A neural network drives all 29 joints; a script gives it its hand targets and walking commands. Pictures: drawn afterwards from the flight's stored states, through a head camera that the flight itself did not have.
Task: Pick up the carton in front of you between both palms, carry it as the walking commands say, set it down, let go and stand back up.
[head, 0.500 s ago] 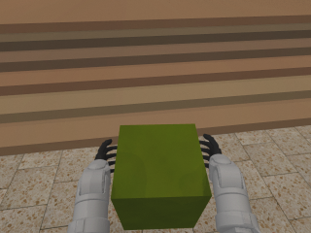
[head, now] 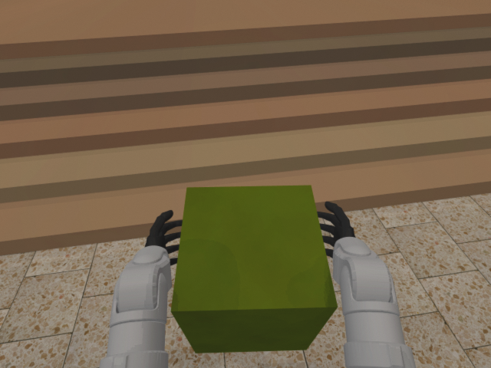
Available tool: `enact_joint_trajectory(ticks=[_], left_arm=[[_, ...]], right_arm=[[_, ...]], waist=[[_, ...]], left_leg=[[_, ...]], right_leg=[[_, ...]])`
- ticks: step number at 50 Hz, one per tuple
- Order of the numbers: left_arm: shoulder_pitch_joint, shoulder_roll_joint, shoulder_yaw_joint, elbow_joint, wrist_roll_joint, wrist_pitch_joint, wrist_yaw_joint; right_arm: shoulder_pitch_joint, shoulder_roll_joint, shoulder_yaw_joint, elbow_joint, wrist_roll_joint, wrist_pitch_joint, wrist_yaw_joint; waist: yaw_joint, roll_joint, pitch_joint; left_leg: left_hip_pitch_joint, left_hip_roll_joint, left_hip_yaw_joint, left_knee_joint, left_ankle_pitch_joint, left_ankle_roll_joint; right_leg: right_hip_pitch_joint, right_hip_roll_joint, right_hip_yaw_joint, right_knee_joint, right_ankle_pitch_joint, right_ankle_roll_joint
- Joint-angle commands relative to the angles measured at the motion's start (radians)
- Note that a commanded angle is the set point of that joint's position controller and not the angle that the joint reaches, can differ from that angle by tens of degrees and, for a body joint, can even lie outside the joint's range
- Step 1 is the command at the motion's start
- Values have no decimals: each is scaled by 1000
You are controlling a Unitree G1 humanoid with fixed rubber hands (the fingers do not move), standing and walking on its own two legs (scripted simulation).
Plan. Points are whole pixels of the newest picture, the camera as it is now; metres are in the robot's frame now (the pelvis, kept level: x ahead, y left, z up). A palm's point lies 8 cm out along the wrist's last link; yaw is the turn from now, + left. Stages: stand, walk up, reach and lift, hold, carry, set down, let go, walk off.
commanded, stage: carry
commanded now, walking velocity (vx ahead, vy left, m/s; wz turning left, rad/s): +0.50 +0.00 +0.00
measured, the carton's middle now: (250, 273) +0.29 +0.00 +0.00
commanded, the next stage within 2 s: none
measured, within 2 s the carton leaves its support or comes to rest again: neither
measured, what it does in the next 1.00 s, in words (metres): walks ahead: left foot, then right foot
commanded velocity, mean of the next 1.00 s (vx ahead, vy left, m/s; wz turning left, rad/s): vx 0.50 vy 0.00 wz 0.00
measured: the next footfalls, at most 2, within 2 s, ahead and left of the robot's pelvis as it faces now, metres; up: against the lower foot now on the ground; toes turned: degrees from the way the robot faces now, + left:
left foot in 0.18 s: +0.11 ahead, +0.11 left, +0.00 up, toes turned +8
right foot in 0.46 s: +0.33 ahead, -0.12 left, +0.00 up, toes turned -10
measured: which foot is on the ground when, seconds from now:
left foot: down 0.00-0.00, up 0.02-0.16, down 0.18-0.48, up 0.50-0.88, down 0.90-1.00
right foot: down 0.00-0.18, up 0.20-0.44, down 0.46-0.90, up 0.92-1.00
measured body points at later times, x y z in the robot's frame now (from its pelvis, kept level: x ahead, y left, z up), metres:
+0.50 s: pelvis +0.24 -0.03 -0.01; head +0.22 -0.04 +0.44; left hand +0.52 +0.11 +0.09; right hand +0.52 -0.20 +0.09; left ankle +0.08 +0.10 -0.72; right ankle +0.30 -0.11 -0.74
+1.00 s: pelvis +0.55 -0.01 -0.02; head +0.57 +0.00 +0.43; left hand +0.89 +0.13 +0.11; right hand +0.87 -0.17 +0.12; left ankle +0.63 +0.06 -0.73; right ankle +0.36 -0.10 -0.64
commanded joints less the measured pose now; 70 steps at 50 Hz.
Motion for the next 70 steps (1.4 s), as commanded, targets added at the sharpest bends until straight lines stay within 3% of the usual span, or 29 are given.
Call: enact_joint_trajectory(ticks=[1,2,3,8,9,10,11,12,14,20,23,24,25,26,29,33,41,44,45,46,47,48,51,58,64,67,68,69,70], left_arm=[[-611,-872,-698,-142,-370,42,-228],[-596,-854,-703,-161,-376,72,-217],[-593,-837,-704,-202,-383,102,-206],[-519,-856,-763,-370,-459,223,-180],[-489,-855,-764,-383,-464,244,-181],[-494,-860,-771,-412,-478,270,-189],[-522,-864,-780,-431,-497,293,-199],[-533,-882,-788,-435,-509,304,-210],[-508,-892,-776,-449,-526,318,-221],[-432,-867,-759,-528,-499,347,-188],[-379,-825,-729,-506,-471,368,-175],[-355,-805,-715,-484,-454,374,-172],[-377,-794,-701,-456,-439,376,-168],[-402,-812,-704,-473,-450,381,-167],[-470,-889,-736,-506,-480,377,-173],[-474,-929,-773,-534,-521,357,-199],[-573,-774,-769,-616,-550,377,-195],[-671,-679,-752,-591,-539,404,-173],[-704,-654,-745,-572,-537,417,-164],[-752,-627,-728,-552,-534,432,-158],[-796,-645,-717,-532,-548,450,-150],[-829,-642,-697,-495,-547,460,-143],[-934,-723,-662,-437,-546,462,-133],[-1156,-762,-618,-326,-522,448,-99],[-1297,-766,-550,-145,-525,459,-94],[-1370,-798,-508,-79,-540,460,-100],[-1381,-810,-494,-60,-543,460,-103],[-1369,-816,-472,-37,-547,458,-108],[-1413,-809,-451,-19,-554,457,-111]], right_arm=[[-550,870,701,-113,356,80,213],[-576,864,728,-137,389,113,212],[-586,873,752,-155,427,142,212],[-462,894,784,-247,514,246,197],[-419,894,777,-257,513,266,193],[-369,872,761,-263,493,281,186],[-352,858,749,-262,469,293,179],[-363,858,752,-308,460,307,172],[-381,900,766,-384,476,329,166],[-387,864,793,-485,539,373,183],[-362,808,786,-473,538,398,187],[-390,781,783,-483,539,411,191],[-435,781,789,-488,554,426,196],[-450,792,790,-471,561,431,201],[-441,861,773,-433,561,417,207],[-373,923,775,-421,506,379,187],[-489,790,772,-547,500,395,143],[-582,684,746,-525,510,426,138],[-604,649,729,-495,515,440,138],[-630,624,710,-470,521,456,136],[-688,588,687,-432,520,463,137],[-718,619,685,-402,551,476,137],[-881,738,712,-388,620,482,151],[-1161,806,682,-292,686,478,156],[-1260,804,576,-63,655,482,150],[-1322,836,525,10,643,482,145],[-1333,854,511,30,639,483,142],[-1363,853,499,41,632,484,139],[-1357,871,485,72,620,491,136]], waist=[[16,-277,-85],[18,-299,-32],[20,-245,-43],[-1,-156,-225],[-16,-100,-262],[-36,127,-278],[-40,273,-208],[-44,198,-148],[-48,64,-154],[-32,133,-160],[-8,34,-223],[23,-145,-252],[25,-333,-231],[16,-248,-212],[4,-52,-216],[6,-122,-207],[23,-186,-94],[-24,-176,-185],[-58,-119,-249],[-103,2,-327],[-85,274,-360],[-83,252,-328],[-64,9,-292],[-68,56,-298],[-88,100,-241],[-25,124,-296],[46,76,-374],[107,0,-414],[35,-239,-441]], left_leg=[[-338,-27,134,194,-181,-3],[-431,-3,133,195,-187,-2],[-419,11,122,166,-193,8],[108,-55,243,-192,110,14],[340,19,160,-215,99,33],[485,225,-149,-297,-77,115],[536,380,-401,-315,16,231],[518,416,-417,-302,138,284],[505,389,-305,-311,227,251],[243,217,90,-292,242,119],[-21,145,236,8,266,52],[-183,69,273,279,127,-1],[-433,-30,213,498,-147,-21],[-513,26,99,634,-184,15],[-496,111,53,598,-28,40],[-432,68,128,373,84,19],[-295,-5,257,-7,310,57],[9,-86,333,-70,271,85],[207,-77,316,-61,208,88],[366,124,38,-84,11,111],[541,367,-479,-233,-113,268],[510,378,-539,-297,-80,299],[355,295,-245,-241,267,233],[381,236,-21,-253,456,235],[408,152,120,-156,710,186],[347,132,211,67,922,137],[263,99,252,268,863,108],[54,59,209,450,585,87],[-191,-36,157,615,-117,61]], right_leg=[[201,-275,396,-348,-364,-122],[228,-332,482,-357,-227,-173],[233,-330,451,-334,-91,-192],[83,-170,45,-110,85,-93],[-92,-141,-19,1,45,-65],[-300,-74,-123,235,-53,-19],[-527,-18,-142,327,-206,-7],[-610,-64,-84,382,-275,-25],[-623,-93,-65,378,-264,-21],[-202,-21,-214,12,94,-3],[273,-14,-247,-63,103,-31],[388,-218,103,-212,-123,-84],[491,-425,508,-318,-102,-218],[473,-459,532,-316,11,-255],[373,-384,284,-299,219,-182],[366,-293,62,-324,384,-131],[339,-217,-126,-276,604,-112],[292,-181,-224,-8,795,-76],[187,-149,-232,173,667,-59],[35,-126,-214,426,355,-38],[-311,41,-155,698,-127,-10],[-426,18,-28,848,-189,-37],[-439,-85,14,776,-56,-73],[-482,-75,-65,460,50,-33],[-401,1,-169,127,224,-55],[-136,73,-221,2,282,-93],[93,75,-241,-78,352,-99],[331,-37,-97,-59,397,-97],[531,-296,271,26,888,-160]])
